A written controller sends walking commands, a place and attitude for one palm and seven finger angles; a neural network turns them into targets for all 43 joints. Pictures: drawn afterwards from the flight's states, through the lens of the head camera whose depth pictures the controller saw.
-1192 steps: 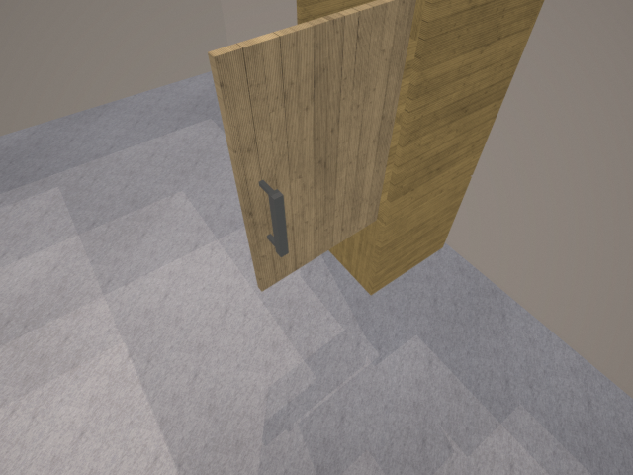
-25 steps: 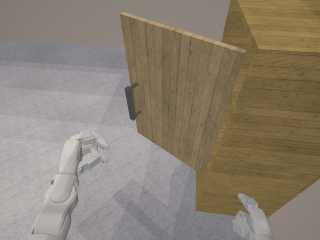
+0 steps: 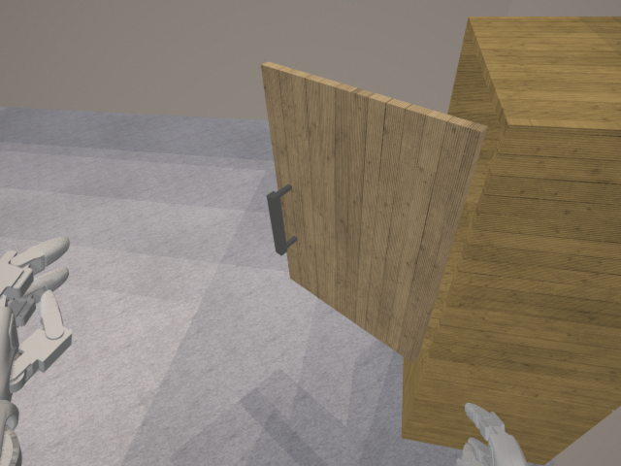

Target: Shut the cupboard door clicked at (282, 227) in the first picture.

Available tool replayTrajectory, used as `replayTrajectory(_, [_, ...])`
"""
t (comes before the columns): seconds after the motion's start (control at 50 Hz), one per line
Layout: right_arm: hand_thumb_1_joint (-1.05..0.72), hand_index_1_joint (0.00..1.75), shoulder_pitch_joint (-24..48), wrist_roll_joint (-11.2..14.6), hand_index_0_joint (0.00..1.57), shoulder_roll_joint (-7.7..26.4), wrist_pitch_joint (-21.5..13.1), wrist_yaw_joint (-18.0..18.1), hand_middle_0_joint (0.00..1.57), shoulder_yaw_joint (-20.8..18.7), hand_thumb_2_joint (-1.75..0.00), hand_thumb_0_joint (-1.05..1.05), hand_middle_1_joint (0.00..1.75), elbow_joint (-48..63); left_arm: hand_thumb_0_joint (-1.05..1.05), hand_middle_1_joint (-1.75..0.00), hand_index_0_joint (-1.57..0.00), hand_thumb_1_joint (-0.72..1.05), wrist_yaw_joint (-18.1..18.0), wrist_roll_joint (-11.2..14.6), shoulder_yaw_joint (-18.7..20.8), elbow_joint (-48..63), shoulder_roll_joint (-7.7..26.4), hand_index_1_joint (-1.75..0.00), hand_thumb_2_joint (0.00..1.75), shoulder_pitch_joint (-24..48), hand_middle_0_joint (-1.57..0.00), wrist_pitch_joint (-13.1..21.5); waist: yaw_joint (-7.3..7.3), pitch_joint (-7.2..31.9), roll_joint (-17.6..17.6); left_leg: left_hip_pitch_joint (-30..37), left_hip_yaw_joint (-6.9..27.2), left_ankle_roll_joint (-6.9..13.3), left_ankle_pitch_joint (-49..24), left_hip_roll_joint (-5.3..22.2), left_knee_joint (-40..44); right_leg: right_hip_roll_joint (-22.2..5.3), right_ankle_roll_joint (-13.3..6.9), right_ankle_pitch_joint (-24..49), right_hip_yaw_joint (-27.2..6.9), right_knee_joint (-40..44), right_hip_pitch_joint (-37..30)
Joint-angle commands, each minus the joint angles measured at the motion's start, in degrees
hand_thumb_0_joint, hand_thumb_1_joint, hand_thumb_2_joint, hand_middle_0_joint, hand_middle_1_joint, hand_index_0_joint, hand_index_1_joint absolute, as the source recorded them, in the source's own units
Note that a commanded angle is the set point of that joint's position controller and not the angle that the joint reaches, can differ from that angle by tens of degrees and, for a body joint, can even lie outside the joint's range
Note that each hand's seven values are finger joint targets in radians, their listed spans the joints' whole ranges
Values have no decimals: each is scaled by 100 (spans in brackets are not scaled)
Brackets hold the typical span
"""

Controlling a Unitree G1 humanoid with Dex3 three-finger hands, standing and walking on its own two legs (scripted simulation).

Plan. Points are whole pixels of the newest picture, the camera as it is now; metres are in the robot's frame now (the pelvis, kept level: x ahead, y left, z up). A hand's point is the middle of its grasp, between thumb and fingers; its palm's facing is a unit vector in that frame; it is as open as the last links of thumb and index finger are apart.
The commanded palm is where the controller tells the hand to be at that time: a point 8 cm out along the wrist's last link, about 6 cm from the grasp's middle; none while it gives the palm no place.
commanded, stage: draw the hand back to the body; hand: left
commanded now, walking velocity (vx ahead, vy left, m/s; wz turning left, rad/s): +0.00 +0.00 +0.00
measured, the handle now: (284, 220) +0.64 +0.15 -0.09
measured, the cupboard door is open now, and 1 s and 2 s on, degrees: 59 59 59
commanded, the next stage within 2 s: step back with the hand held close in 0.34 s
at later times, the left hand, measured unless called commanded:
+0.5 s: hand (80, 338) +0.18 +0.25 +0.16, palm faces +0.44 -0.80 -0.41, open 7.4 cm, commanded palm +0.14 +0.29 +0.17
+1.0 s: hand (38, 356) +0.17 +0.29 +0.15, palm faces +0.37 -0.79 -0.49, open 7.4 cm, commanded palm +0.11 +0.32 +0.17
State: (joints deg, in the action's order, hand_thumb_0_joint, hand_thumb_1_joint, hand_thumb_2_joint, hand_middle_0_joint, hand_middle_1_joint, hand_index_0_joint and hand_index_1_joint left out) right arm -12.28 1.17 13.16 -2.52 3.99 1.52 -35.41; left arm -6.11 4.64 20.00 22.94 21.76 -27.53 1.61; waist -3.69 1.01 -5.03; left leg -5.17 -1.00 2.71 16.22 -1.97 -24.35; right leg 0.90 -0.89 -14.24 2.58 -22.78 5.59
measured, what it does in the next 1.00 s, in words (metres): shifts its weight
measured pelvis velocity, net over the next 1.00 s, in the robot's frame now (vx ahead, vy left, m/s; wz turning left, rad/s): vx -0.05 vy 0.03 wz -0.04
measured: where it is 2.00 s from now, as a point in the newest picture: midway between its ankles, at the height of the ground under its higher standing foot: outside the picture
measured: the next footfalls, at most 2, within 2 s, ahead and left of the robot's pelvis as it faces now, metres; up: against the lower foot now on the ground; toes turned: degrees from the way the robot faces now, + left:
right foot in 1.70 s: -0.09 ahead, -0.12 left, +0.00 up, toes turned +6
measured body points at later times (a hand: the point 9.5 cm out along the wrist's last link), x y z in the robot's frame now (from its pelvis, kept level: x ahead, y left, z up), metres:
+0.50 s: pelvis -0.01 -0.01 +0.00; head -0.03 -0.03 +0.45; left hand +0.16 +0.29 +0.18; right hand +0.18 -0.23 -0.09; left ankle -0.03 +0.08 -0.74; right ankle -0.02 -0.11 -0.74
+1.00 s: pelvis -0.05 +0.03 -0.01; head -0.04 +0.04 +0.44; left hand +0.14 +0.33 +0.18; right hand +0.12 -0.23 -0.08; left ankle -0.03 +0.08 -0.74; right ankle -0.02 -0.11 -0.74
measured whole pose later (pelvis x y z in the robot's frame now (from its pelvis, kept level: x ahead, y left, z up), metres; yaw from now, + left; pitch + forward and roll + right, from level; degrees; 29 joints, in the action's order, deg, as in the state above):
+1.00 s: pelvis -0.05 +0.03 -0.01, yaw -2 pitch +1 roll -1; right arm -10.9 1.0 13.2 2.2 5.5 -0.2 -30.1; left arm -7.3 3.4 24.7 27.2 25.4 -31.5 9.3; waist 0.4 1.4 -0.4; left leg -18.1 -4.2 5.4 15.9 -2.6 -32.3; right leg -0.1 1.3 -12.5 -0.1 -30.1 18.9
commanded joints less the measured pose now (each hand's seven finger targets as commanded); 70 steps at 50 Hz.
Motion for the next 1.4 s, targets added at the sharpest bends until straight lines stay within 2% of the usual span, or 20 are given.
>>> replayTrajectory(0.0, [-90,30,825,33,20,598,-426,23,20,-239,-90,0,30,919,0,-30,-20,90,-79,-8,461,865,784,-30,90,569,-20,431,98,-86,237,-282,180,-172,-1358,374,413,-152,8,844,-105,258,151])
replayTrajectory(0.06, [-90,30,810,24,20,644,-462,53,20,-272,-90,0,30,903,0,-30,-20,90,-87,-26,436,822,811,-30,90,712,-20,488,97,-27,435,-287,194,-125,-1027,361,451,-170,11,525,-125,296,159])
replayTrajectory(0.14, [-90,30,852,7,20,630,-553,93,20,-264,-90,0,30,882,0,-30,-20,90,-137,-49,658,1141,1113,-30,90,795,-20,570,16,276,157,-222,168,-100,-1053,312,415,-171,-3,571,-173,296,-28])
replayTrajectory(0.24, [-90,30,888,-5,20,563,-643,119,20,-242,-90,0,30,852,0,-30,-20,90,-154,-28,817,1128,1200,-30,90,644,-20,597,-25,170,129,-292,98,-103,-1144,294,368,-177,-11,720,-221,351,-38])
replayTrajectory(0.32, [-90,30,846,1,20,530,-639,81,20,-239,-90,0,30,858,0,-30,-20,90,-119,-35,724,1123,1039,-30,90,607,-20,606,0,149,-68,-240,75,-128,-1332,306,370,-160,-16,918,-197,271,-28])
replayTrajectory(0.44, [-90,30,827,-10,20,569,-588,62,20,-271,-90,0,30,852,0,-30,-20,90,-70,1,680,898,967,-30,90,450,-20,571,24,74,297,-278,49,-97,-1295,329,367,-168,14,901,-218,357,26])
replayTrajectory(0.46, [-90,30,811,4,20,805,-439,73,20,-375,-90,0,30,1011,0,-30,-20,90,-149,-46,1247,1238,1504,-30,90,985,-20,807,266,-41,277,-651,203,6,-743,441,-13,-580,-46,1072,-1045,655,442])
replayTrajectory(0.48, [-90,30,741,-11,20,723,-351,68,20,-360,-90,0,30,872,0,-30,-20,90,-126,-50,948,820,1158,-30,90,607,-20,872,330,52,512,-603,223,3,-530,392,-260,-832,-132,915,-1206,759,627])
replayTrajectory(0.52, [-90,30,727,-3,20,669,-229,36,20,-380,-90,0,30,884,0,-30,-20,90,-130,-73,788,739,1016,-30,90,354,-20,992,340,239,762,-685,217,-9,-483,377,-472,-1042,-194,864,-1306,757,696])
replayTrajectory(0.56, [-90,30,746,13,20,676,-150,61,20,-403,-90,0,30,910,0,-30,-20,90,-159,-81,814,923,1093,-30,90,308,-20,1089,362,478,544,-673,267,-34,-752,420,-428,-1089,-270,1286,-1166,471,585])
replayTrajectory(0.66, [-90,30,826,8,20,742,62,185,20,-427,-90,0,30,1134,0,-30,-20,90,-228,-51,1085,1324,1357,-30,90,-8,-20,1109,333,963,181,-677,428,-40,-2544,711,-68,-579,-1,2647,-585,-454,65])
replayTrajectory(0.7, [-90,30,771,18,20,761,163,195,20,-453,-90,0,30,1228,0,-30,-20,90,-240,-34,1164,1421,1410,-30,90,-118,-20,1067,328,1132,280,-763,443,-68,-3064,775,-163,-522,22,3047,-577,-669,-92])
replayTrajectory(0.74, [-90,30,783,7,20,784,213,202,20,-469,-90,0,30,1281,0,-30,-20,90,-243,-29,1278,1473,1505,-30,90,-263,-20,1037,314,1190,114,-882,458,-68,-3165,818,-189,-525,24,3151,-610,-802,-118])
replayTrajectory(0.8, [-90,30,718,11,20,781,267,183,20,-471,-90,0,30,1367,0,-30,-20,90,-249,-20,1263,1441,1422,-30,90,-448,-20,1028,322,1074,149,-1287,559,-47,-2641,911,-55,-466,33,2623,-642,-906,-122])
replayTrajectory(0.92, [-90,30,675,4,20,842,207,190,20,-469,-90,0,30,1417,0,-30,-20,90,-269,-92,1214,1482,1308,-30,90,-304,-20,1111,345,617,-11,-2580,829,179,-475,1036,448,-274,112,1639,-679,-1116,-376])
replayTrajectory(1.04, [-90,30,641,-41,20,906,34,201,20,-472,-90,0,30,1402,0,-30,-20,90,-281,-238,1329,1636,1351,-30,90,120,-20,1277,345,415,-158,-3693,1112,377,1423,1169,858,-106,172,1219,-590,-1562,-843])
replayTrajectory(1.1, [-90,30,554,-51,20,881,-51,191,20,-464,-90,0,30,1366,0,-30,-20,90,-280,-273,1199,1650,1176,-30,90,258,-20,1340,379,341,-178,-3953,1151,418,1845,1217,861,-90,174,1059,-576,-1747,-856])
replayTrajectory(1.14, [-90,30,598,-72,20,927,-114,181,20,-487,-90,0,30,1346,0,-30,-20,90,-275,-321,1316,1697,1286,-30,90,366,-20,1382,368,319,-196,-4169,1313,476,2251,1298,967,-1,203,908,-578,-1893,-957])
replayTrajectory(1.24, [-90,30,536,-101,20,936,-201,142,20,-494,-90,0,30,1278,0,-30,-20,90,-270,-401,1336,1617,1223,-30,90,455,-20,1461,382,177,-147,-4585,1225,495,2699,1226,728,-9,154,739,-761,-1970,-987])
replayTrajectory(1.38, [-90,30,484,-103,20,790,-256,63,20,-506,-90,0,30,1204,0,-30,-20,90,-306,-370,1368,1766,1268,-30,90,313,-20,1625,422,301,471,-3937,921,283,2195,757,-217,-528,-142,254,-1609,-1174,70])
